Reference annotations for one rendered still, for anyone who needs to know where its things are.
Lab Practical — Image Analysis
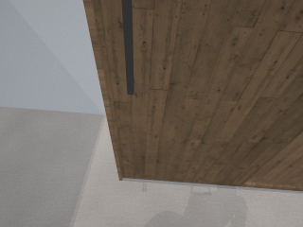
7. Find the wardrobe door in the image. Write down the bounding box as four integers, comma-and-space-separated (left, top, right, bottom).
92, 0, 303, 187
246, 132, 303, 186

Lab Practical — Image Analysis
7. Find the handle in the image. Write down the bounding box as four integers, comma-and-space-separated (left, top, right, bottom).
121, 0, 134, 95

